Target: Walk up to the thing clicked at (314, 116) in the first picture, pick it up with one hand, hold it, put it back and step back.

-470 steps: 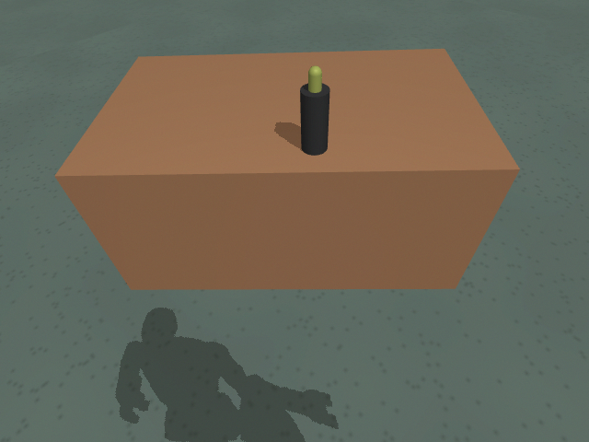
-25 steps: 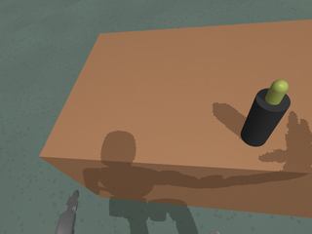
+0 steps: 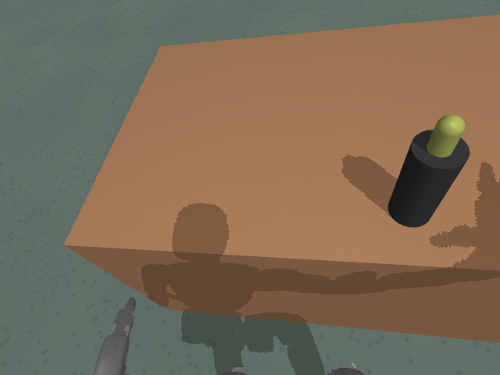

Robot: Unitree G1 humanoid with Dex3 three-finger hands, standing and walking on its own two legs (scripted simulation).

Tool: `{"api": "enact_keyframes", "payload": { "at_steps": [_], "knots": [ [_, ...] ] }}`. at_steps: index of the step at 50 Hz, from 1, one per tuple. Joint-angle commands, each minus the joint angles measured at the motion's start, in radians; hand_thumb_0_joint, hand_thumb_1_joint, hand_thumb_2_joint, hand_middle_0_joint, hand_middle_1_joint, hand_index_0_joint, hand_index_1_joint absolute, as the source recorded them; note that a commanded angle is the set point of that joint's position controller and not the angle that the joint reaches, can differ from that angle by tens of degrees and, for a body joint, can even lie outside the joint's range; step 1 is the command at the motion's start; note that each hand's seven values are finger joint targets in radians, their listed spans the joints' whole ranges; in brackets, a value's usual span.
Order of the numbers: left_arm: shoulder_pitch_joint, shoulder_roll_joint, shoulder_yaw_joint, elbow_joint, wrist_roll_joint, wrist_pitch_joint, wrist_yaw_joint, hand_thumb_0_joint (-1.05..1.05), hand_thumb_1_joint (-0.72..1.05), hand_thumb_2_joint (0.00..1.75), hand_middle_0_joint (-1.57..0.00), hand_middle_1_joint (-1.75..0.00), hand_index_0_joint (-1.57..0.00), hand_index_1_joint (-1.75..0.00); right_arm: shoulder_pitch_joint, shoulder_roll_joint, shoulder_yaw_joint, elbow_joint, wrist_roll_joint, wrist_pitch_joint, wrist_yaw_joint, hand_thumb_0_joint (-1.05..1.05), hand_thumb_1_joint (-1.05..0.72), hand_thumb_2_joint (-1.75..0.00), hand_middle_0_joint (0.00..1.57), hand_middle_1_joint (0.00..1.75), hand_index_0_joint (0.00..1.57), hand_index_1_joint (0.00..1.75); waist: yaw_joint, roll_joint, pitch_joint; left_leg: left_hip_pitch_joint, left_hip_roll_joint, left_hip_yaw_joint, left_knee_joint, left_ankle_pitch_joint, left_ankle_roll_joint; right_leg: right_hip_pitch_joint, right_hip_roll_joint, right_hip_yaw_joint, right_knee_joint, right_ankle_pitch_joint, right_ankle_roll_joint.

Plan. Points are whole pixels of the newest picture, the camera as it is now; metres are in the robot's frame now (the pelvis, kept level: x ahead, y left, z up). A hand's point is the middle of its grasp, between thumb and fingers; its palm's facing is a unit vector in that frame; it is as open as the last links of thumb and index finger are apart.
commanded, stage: go down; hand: right
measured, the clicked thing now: (427, 172) +0.46 -0.23 +0.01
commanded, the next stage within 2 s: approach in 1.18 s
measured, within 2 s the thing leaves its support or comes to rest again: neither
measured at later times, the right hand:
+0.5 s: hand out of the picture +0.36 -0.42 +0.08, palm faces +0.31 +0.95 +0.03, open 17.6 cm
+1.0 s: hand out of the picture +0.36 -0.42 +0.08, palm faces +0.33 +0.95 +0.01, open 17.7 cm
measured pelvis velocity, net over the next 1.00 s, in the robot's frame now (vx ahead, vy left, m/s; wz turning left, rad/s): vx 0.01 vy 0.00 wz -0.01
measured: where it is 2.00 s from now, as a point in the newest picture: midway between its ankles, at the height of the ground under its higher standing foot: outside the picture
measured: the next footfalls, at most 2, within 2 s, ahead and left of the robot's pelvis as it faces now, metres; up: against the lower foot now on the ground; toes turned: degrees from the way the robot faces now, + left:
none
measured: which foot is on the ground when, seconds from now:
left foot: down 0.00-1.00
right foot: down 0.00-1.00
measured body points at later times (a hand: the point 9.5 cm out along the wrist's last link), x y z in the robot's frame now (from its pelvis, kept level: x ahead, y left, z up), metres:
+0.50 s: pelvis +0.00 +0.00 +0.00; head +0.09 -0.06 +0.44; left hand +0.16 +0.26 -0.04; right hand +0.34 -0.47 +0.08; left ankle +0.00 +0.15 -0.68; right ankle +0.03 -0.11 -0.68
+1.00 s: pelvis +0.01 +0.00 +0.00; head +0.09 -0.05 +0.43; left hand +0.16 +0.26 -0.04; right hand +0.33 -0.47 +0.08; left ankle +0.00 +0.15 -0.68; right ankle +0.03 -0.11 -0.68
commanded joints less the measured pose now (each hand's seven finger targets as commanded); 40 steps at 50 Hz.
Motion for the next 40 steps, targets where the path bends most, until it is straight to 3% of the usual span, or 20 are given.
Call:
{"api": "enact_keyframes", "payload": {
  "at_steps": [1,2,3,8,10,14,17,18,20,21,23,24,27,28,30,31,34,36,40],
  "knots": [
    [0.016,0.178,0.078,-0.128,-0.008,-0.046,0.022,0.00,-0.54,0.05,-0.05,-0.05,-0.05,-0.05,-0.241,-0.432,-0.049,-0.149,0.023,-0.061,0.007,0.00,0.57,-0.06,0.04,0.05,0.05,0.05,-0.032,-0.271,-0.334,0.028,-0.033,-0.006,-0.087,0.167,0.054,0.367,0.027,0.033,-0.153,0.285,0.003],
    [-0.017,0.182,0.073,-0.154,-0.009,-0.047,0.022,0.00,-0.55,0.05,-0.05,-0.05,-0.05,-0.05,-0.252,-0.460,-0.063,-0.174,0.021,-0.061,0.004,0.00,0.57,-0.06,0.04,0.05,0.05,0.05,-0.047,-0.283,-0.350,0.038,-0.033,-0.007,-0.086,0.156,0.056,0.356,0.026,0.038,-0.164,0.262,0.004],
    [-0.014,0.207,0.104,-0.170,-0.006,-0.049,0.027,0.00,-0.54,0.05,-0.05,-0.05,-0.05,-0.05,-0.287,-0.480,-0.067,-0.182,0.018,-0.063,0.002,0.00,0.57,-0.06,0.04,0.06,0.05,0.06,-0.027,-0.284,-0.345,0.030,-0.033,-0.009,-0.092,0.145,0.056,0.359,0.023,0.036,-0.167,0.223,0.005],
    [-0.001,0.173,0.071,-0.157,-0.003,-0.049,0.022,0.00,-0.54,0.05,-0.05,-0.05,-0.05,-0.05,-0.274,-0.447,-0.046,-0.113,0.008,-0.046,0.001,0.00,0.58,-0.06,0.04,0.06,0.05,0.06,-0.025,-0.253,-0.302,0.013,-0.033,-0.015,-0.086,0.150,0.056,0.304,0.025,0.032,-0.157,0.202,0.001],
    [-0.007,0.185,0.083,-0.181,-0.002,-0.053,0.021,0.00,-0.54,0.05,-0.05,-0.05,-0.05,-0.05,-0.299,-0.481,-0.058,-0.136,0.003,-0.054,-0.005,0.00,0.61,-0.06,0.03,0.06,0.04,0.06,-0.020,-0.254,-0.305,0.014,-0.032,-0.018,-0.089,0.135,0.057,0.299,0.026,0.029,-0.156,0.168,-0.002],
    [0.016,0.172,0.071,-0.180,0.002,-0.057,0.020,0.00,-0.55,0.05,-0.05,-0.05,-0.05,-0.05,-0.281,-0.437,-0.030,-0.107,0.001,-0.058,0.003,0.00,0.60,-0.07,0.03,0.06,0.04,0.06,-0.010,-0.270,-0.335,-0.001,-0.034,-0.013,-0.071,0.166,0.054,0.334,0.025,0.027,-0.133,0.230,0.001],
    [0.026,0.240,0.129,-0.202,0.002,-0.059,0.029,0.00,-0.56,0.06,-0.05,-0.05,-0.05,-0.05,-0.308,-0.505,-0.070,-0.178,0.009,-0.065,0.008,0.00,0.59,-0.07,0.03,0.06,0.04,0.06,-0.004,-0.304,-0.458,0.006,-0.036,-0.007,-0.060,0.229,0.052,0.438,0.019,0.036,-0.106,0.395,0.008],
    [0.039,0.232,0.118,-0.193,0.002,-0.054,0.029,0.00,-0.56,0.06,-0.05,-0.05,-0.05,-0.05,-0.314,-0.519,-0.073,-0.208,0.009,-0.061,0.007,0.00,0.59,-0.07,0.04,0.06,0.05,0.06,-0.017,-0.331,-0.445,0.006,-0.038,-0.001,-0.061,0.218,0.054,0.452,0.019,0.039,-0.116,0.414,0.012],
    [0.058,0.189,0.091,-0.152,-0.004,-0.048,0.022,0.00,-0.56,0.06,-0.05,-0.05,-0.05,-0.05,-0.279,-0.468,-0.052,-0.186,0.013,-0.049,0.005,0.00,0.58,-0.07,0.04,0.06,0.04,0.06,-0.019,-0.333,-0.401,0.006,-0.036,-0.006,-0.070,0.214,0.054,0.436,0.025,0.030,-0.117,0.389,0.004],
    [0.059,0.192,0.098,-0.122,-0.003,-0.045,0.022,0.00,-0.55,0.05,-0.05,-0.05,-0.05,-0.05,-0.298,-0.481,-0.057,-0.187,0.013,-0.049,0.002,0.00,0.56,-0.07,0.04,0.06,0.05,0.06,-0.012,-0.314,-0.369,0.004,-0.036,-0.004,-0.073,0.214,0.054,0.400,0.027,0.031,-0.118,0.360,0.002],
    [0.010,0.206,0.102,-0.160,-0.004,-0.046,0.024,0.00,-0.56,0.06,-0.05,-0.05,-0.05,-0.05,-0.326,-0.524,-0.080,-0.221,0.010,-0.046,-0.006,0.00,0.57,-0.07,0.04,0.06,0.05,0.06,-0.020,-0.315,-0.381,0.023,-0.034,-0.006,-0.075,0.216,0.056,0.384,0.024,0.032,-0.131,0.333,0.004],
    [-0.005,0.211,0.103,-0.197,-0.006,-0.045,0.026,0.00,-0.55,0.06,-0.05,-0.05,-0.05,-0.05,-0.326,-0.516,-0.076,-0.245,0.003,-0.040,-0.011,0.00,0.58,-0.07,0.04,0.06,0.05,0.06,-0.027,-0.323,-0.399,0.046,-0.030,-0.013,-0.082,0.229,0.058,0.398,0.029,0.026,-0.132,0.337,0.002],
    [0.029,0.161,0.062,-0.139,-0.005,-0.037,0.021,0.00,-0.56,0.06,-0.05,-0.05,-0.05,-0.05,-0.225,-0.420,-0.023,-0.100,-0.004,-0.014,-0.002,0.00,0.56,-0.07,0.04,0.06,0.05,0.06,-0.022,-0.275,-0.283,0.022,-0.036,-0.001,-0.088,0.204,0.056,0.342,0.026,0.030,-0.146,0.320,0.004],
    [0.017,0.172,0.075,-0.166,-0.008,-0.039,0.020,0.00,-0.55,0.05,-0.05,-0.05,-0.05,-0.05,-0.236,-0.412,-0.020,-0.120,0.000,-0.013,-0.002,0.00,0.54,-0.07,0.04,0.06,0.05,0.06,-0.010,-0.252,-0.285,0.029,-0.035,-0.003,-0.092,0.202,0.055,0.333,0.029,0.030,-0.150,0.295,-0.002],
    [-0.032,0.219,0.108,-0.228,-0.006,-0.043,0.024,0.00,-0.55,0.05,-0.05,-0.05,-0.05,-0.05,-0.301,-0.488,-0.061,-0.165,0.004,-0.021,-0.002,0.00,0.57,-0.07,0.04,0.06,0.05,0.06,-0.014,-0.256,-0.345,0.052,-0.032,-0.006,-0.086,0.224,0.055,0.350,0.026,0.031,-0.143,0.308,0.000],
    [-0.001,0.195,0.090,-0.199,-0.004,-0.041,0.021,0.00,-0.55,0.05,-0.05,-0.05,-0.05,-0.05,-0.274,-0.469,-0.054,-0.123,0.004,-0.017,0.002,0.00,0.59,-0.08,0.03,0.07,0.05,0.07,-0.016,-0.259,-0.333,0.055,-0.030,-0.009,-0.085,0.232,0.054,0.342,0.031,0.027,-0.136,0.309,-0.003],
    [0.032,0.181,0.087,-0.217,-0.006,-0.044,0.016,0.00,-0.55,0.05,-0.05,-0.05,-0.05,-0.05,-0.229,-0.447,-0.055,-0.085,0.002,-0.027,0.007,0.00,0.59,-0.08,0.03,0.06,0.04,0.06,-0.008,-0.218,-0.348,0.060,-0.030,-0.010,-0.073,0.259,0.051,0.336,0.033,0.028,-0.114,0.349,-0.006],
    [0.050,0.201,0.102,-0.244,-0.006,-0.043,0.015,0.00,-0.55,0.05,-0.05,-0.05,-0.05,-0.05,-0.238,-0.488,-0.080,-0.137,-0.001,-0.038,0.003,0.00,0.61,-0.08,0.03,0.07,0.04,0.07,-0.015,-0.229,-0.409,0.080,-0.030,-0.014,-0.072,0.275,0.051,0.373,0.034,0.025,-0.112,0.370,-0.008],
    [0.054,0.184,0.091,-0.203,-0.010,-0.039,0.009,0.00,-0.55,0.05,-0.05,-0.05,-0.05,-0.05,-0.273,-0.492,-0.081,-0.209,0.011,-0.052,0.001,0.00,0.61,-0.07,0.03,0.06,0.04,0.06,-0.022,-0.282,-0.378,0.048,-0.030,-0.016,-0.075,0.232,0.054,0.377,0.036,0.021,-0.123,0.330,-0.006]
  ]
}}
